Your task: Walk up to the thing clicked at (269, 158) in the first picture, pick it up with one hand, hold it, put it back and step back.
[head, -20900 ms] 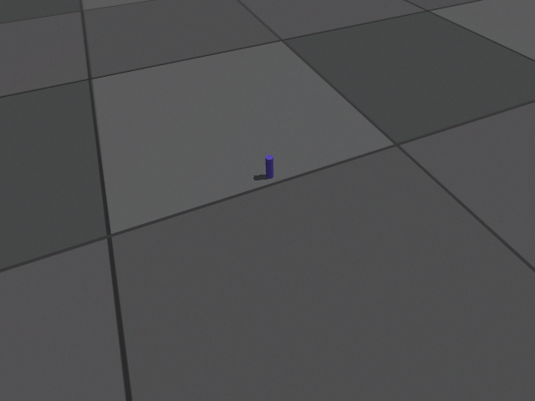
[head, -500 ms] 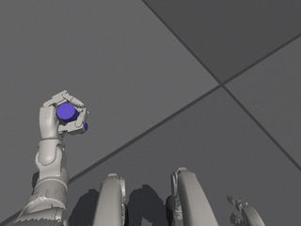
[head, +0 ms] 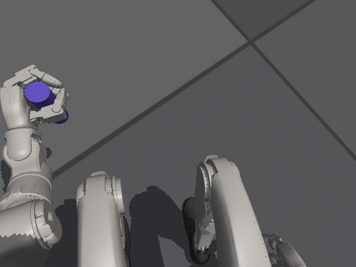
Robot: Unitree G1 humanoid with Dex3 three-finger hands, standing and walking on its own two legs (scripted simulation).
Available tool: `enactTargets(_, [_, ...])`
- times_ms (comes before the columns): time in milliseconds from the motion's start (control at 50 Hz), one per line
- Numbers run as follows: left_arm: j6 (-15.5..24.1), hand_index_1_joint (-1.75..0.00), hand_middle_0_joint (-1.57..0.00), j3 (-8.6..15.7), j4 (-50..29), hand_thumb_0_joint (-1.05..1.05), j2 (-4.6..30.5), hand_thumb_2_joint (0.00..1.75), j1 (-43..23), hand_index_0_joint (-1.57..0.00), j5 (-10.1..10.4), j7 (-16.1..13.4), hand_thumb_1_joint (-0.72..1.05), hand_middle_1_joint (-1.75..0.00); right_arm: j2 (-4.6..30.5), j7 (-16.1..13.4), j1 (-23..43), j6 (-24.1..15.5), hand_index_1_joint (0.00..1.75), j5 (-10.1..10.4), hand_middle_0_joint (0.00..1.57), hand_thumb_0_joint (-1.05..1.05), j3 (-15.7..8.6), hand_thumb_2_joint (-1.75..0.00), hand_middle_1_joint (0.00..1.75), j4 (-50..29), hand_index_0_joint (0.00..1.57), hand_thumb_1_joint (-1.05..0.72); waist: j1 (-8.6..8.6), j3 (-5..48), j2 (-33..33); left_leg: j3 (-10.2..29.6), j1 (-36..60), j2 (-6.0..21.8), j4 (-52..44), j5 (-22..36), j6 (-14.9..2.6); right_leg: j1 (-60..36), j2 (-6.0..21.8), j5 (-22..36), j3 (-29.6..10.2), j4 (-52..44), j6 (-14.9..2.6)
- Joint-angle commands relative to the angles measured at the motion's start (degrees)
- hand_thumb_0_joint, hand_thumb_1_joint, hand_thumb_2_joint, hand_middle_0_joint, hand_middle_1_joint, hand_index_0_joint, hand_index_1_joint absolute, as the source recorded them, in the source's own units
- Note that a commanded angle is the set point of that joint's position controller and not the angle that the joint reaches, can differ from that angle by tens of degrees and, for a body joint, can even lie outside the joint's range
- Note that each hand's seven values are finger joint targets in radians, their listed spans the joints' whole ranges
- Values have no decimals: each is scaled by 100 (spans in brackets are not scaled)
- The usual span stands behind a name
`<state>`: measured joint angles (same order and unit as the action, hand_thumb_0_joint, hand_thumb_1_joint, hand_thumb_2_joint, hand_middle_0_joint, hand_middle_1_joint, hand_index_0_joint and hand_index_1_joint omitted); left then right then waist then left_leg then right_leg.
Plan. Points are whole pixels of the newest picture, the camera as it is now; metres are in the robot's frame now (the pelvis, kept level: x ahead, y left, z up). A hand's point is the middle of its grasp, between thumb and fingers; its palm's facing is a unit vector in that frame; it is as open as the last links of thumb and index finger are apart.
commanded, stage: crouch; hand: left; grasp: from the side
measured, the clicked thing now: (50, 105) +0.48 +0.23 -0.08
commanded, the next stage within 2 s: lower in 0.70 s
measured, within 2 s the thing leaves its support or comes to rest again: neither
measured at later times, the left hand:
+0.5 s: hand (64, 108) +0.50 +0.22 -0.15, palm faces +0.11 -0.99 -0.03, open 4.9 cm
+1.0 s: hand (70, 114) +0.50 +0.22 -0.20, palm faces +0.13 -0.99 -0.03, open 4.9 cm
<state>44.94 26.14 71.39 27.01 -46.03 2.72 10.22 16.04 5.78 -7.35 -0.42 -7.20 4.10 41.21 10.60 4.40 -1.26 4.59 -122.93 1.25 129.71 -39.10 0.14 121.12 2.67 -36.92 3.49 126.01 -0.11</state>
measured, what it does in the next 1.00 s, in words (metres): lowers itself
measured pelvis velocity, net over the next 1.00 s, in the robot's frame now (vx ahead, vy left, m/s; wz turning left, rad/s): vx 0.00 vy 0.01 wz -0.13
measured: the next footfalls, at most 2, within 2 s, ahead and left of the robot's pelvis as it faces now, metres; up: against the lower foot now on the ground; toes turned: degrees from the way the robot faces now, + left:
none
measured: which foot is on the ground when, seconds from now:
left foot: down 0.00-1.00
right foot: down 0.00-1.00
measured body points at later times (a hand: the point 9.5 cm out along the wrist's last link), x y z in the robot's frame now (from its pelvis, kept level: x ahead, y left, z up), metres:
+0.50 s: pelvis +0.00 +0.01 -0.06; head +0.24 +0.08 +0.31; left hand +0.49 +0.27 -0.14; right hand +0.06 -0.27 -0.15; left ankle +0.09 +0.12 -0.34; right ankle +0.11 -0.12 -0.34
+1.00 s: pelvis +0.00 +0.01 -0.07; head +0.26 +0.11 +0.28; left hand +0.49 +0.27 -0.19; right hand +0.08 -0.27 -0.15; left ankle +0.09 +0.12 -0.34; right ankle +0.11 -0.12 -0.34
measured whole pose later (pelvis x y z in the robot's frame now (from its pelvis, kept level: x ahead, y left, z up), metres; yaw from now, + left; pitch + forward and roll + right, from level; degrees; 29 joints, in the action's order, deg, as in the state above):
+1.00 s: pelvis +0.00 +0.01 -0.07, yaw -7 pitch +23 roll -13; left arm 49.4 26.6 78.0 41.9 -47.1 3.1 6.5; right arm 20.3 8.1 0.8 2.8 -14.4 18.5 35.5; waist 15.4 -9.6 -7.5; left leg 13.6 -130.3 0.7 146.5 -40.9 0.1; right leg 124.2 1.0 -35.9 10.4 136.0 1.4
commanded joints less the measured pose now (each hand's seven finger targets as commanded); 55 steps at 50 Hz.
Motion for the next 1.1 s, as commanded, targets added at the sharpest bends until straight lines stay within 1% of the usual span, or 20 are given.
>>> enactTargets(0, [465, -135, -130, 239, -1070, 0, 1562, 124, -2237, -130, 74, -31, 56, -134, 1352, -72, -819, -44, 30, -39, 20, 0, -293, -90, 30, -283, 20, -90, 82, 3926, 1102, -259, 2088, -116, -1287, 336, -124, -2250, -282, 521, 217, -1167, -133])
enactTargets(80, [393, -135, -130, 227, -804, 0, 1527, 125, -2055, -130, 41, 34, 62, -135, 1503, -43, -795, 8, 30, -98, 20, 0, -188, -90, 30, -292, 20, -89, 227, 3464, 1368, -102, 2039, -78, -1158, 373, -77, -1734, -288, 571, 390, -836, -163])
enactTargets(120, [401, -136, -132, 230, -850, 0, 1522, 127, -2094, -132, 63, 34, 62, -136, 1507, -27, -753, 25, 30, -139, 20, 0, -113, -90, 30, -290, 20, -89, 275, 3377, 1185, -94, 1774, -80, -968, 340, -109, -1776, -312, 593, 406, -809, -134])
enactTargets(160, [402, -136, -132, 408, -836, 0, 1728, 126, -1947, -132, 71, 0, 63, -136, 1545, -4, -752, 50, 30, -174, 20, 0, -51, -90, 30, -275, 20, -89, 221, 3366, 1249, -85, 1692, -73, -864, 415, -105, -1856, -331, 660, 423, -705, -125])
enactTargets(220, [433, -136, -131, 494, -1032, 0, 1962, 127, -2077, -132, 44, -78, 63, -136, 1633, 10, -701, 103, 30, -223, 20, 0, -7, -90, 30, -333, 20, -89, 265, 3446, 1352, -29, 1634, -52, -722, 422, -97, -1818, -361, 683, 455, -573, -128])
enactTargets(260, [441, -137, -131, 447, -928, 0, 1843, 129, -1960, -132, 28, -91, 65, -137, 1648, 22, -703, 117, 30, -251, 20, 0, 36, -90, 30, -263, 20, -89, 322, 3146, 1359, 7, 1537, -41, -684, 319, -92, -1653, -370, 623, 515, -535, -126])
enactTargets(300, [498, -136, -132, 436, -1110, 0, 1952, 128, -1953, -132, -5, -89, 67, -136, 1719, 39, -654, 143, 30, -300, 20, 0, 79, -90, 30, -280, 20, -89, 344, 3197, 1506, 92, 1670, -19, -650, 362, -68, -1544, -375, 675, 583, -422, -138])
enactTargets(400, [483, -136, -132, 397, -1138, 0, 1953, 127, -1822, -133, 21, -61, 71, -136, 1823, 63, -712, 199, 30, -375, 20, 0, 175, -90, 30, -251, 20, -90, 435, 3356, 1741, 208, 2014, 18, -467, 1008, -6, -1587, -383, 1199, 660, -234, -148])
enactTargets(520, [550, -139, -135, 290, -1092, 0, 2056, 130, -1833, -135, 7, -86, 71, -139, 1919, 82, -570, 279, 30, -457, 20, 0, 322, -90, 30, -278, 20, -90, 560, 2996, 1790, 280, 1868, 44, -343, 919, 6, -1543, -403, 1147, 751, -172, -138])
enactTargets(600, [626, -139, -137, 393, -1115, 0, 2211, 130, -1848, -137, 43, -172, 70, -140, 1972, 103, -457, 313, 30, -505, 20, 0, 429, -90, 30, -346, 20, -90, 589, 2928, 1726, 338, 1766, 57, -271, 829, 2, -1638, -415, 1097, 797, -134, -121])
enactTargets(660, [635, -141, -138, 284, -928, 0, 2023, 131, -1688, -138, 131, -170, 68, -141, 2007, 119, -343, 310, 30, -535, 20, 0, 494, -90, 30, -373, 20, -90, 656, 2738, 1660, 342, 1677, 63, -168, 836, -12, -1629, -438, 1133, 820, -132, -108])
enactTargets(680, [656, -142, -139, 219, -918, 0, 2007, 131, -1844, -139, 138, -160, 69, -142, 2035, 119, -383, 317, 30, -549, 20, 0, 524, -90, 30, -380, 20, -90, 777, 2710, 1657, 385, 1655, 63, -180, 785, -9, -1656, -434, 1128, 852, -154, -97])
enactTargets(700, [679, -141, -138, 286, -899, 0, 2135, 131, -1680, -138, 118, -178, 68, -141, 2045, 115, -237, 307, 30, -562, 20, 0, 539, -90, 30, -448, 20, -90, 688, 2696, 1614, 356, 1626, 69, -115, 798, -24, -1688, -446, 1135, 837, -145, -89])
enactTargets(720, [681, -141, -139, 198, -803, 0, 2117, 131, -1738, -139, 103, -168, 69, -142, 2052, 102, -277, 307, 30, -565, 20, 0, 564, -90, 30, -405, 20, -90, 759, 2593, 1633, 380, 1581, 68, -124, 729, -25, -1653, -444, 1088, 862, -140, -91])
enactTargets(780, [738, -140, -138, 210, -941, 0, 2169, 130, -1895, -138, 135, -246, 66, -141, 2063, 119, -185, 303, 30, -608, 20, 0, 629, -90, 30, -463, 20, -90, 765, 2613, 1601, 389, 1524, 71, -37, 730, -42, -1745, -459, 1126, 863, -149, -73])
enactTargets(820, [736, -142, -138, 221, -683, 0, 2111, 128, -1630, -139, 142, -286, 63, -143, 2082, 137, -177, 323, 30, -634, 20, 0, 688, -90, 30, -481, 20, -90, 782, 2536, 1590, 423, 1528, 69, -57, 798, -25, -1813, -462, 1176, 906, -128, -65])
enactTargets(880, [807, -141, -137, 124, -328, 0, 2032, 128, -1604, -138, 164, -355, 61, -142, 2156, 149, -13, 317, 30, -671, 20, 0, 811, -90, 30, -605, 20, -90, 924, 2365, 1478, 536, 1579, 93, -17, 773, -11, -1717, -491, 1164, 985, -115, -70])
enactTargets(980, [1066, -141, -138, 102, -141, 0, 2409, 127, -1814, -139, 94, -460, 62, -142, 2250, 141, 259, 324, 30, -787, 20, 0, 1022, -90, 30, -765, 20, -90, 1012, 2116, 1626, 619, 1597, 117, 27, 621, 6, -1728, -524, 1076, 1065, -97, -60])
enactTargets(1000, [1118, -141, -136, -2, -137, 0, 2354, 127, -1891, -137, 82, -456, 63, -142, 2256, 132, 307, 320, 30, -818, 20, 0, 1074, -90, 30, -758, 20, -90, 1082, 2049, 1666, 639, 1648, 129, 49, 638, 9, -1684, -520, 1101, 1085, -75, -55])
enactTargets(1080, [1287, -140, -136, 116, -20, 0, 2694, 127, -1879, -137, 81, -539, 62, -141, 2331, 116, 408, 318, 30, -913, 20, 0, 1254, -90, 30, -785, 20, -91, 1103, 2118, 1906, 727, 1929, 165, 92, 870, 46, -1806, -550, 1281, 1138, -24, -44])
